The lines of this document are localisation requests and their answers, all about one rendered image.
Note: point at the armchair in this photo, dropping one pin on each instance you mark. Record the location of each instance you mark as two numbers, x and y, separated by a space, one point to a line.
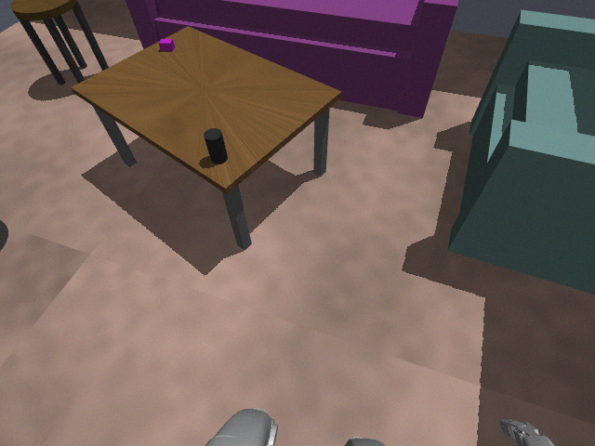
529 197

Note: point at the sofa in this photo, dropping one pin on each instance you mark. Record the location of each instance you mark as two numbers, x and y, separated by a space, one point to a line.
381 53

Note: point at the coffee table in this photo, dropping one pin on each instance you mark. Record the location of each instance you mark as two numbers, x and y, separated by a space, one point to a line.
170 98

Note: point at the stool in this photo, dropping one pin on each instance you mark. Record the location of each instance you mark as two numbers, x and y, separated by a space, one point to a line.
26 10

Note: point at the right robot hand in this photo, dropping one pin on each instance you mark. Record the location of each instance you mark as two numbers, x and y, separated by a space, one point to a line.
524 433

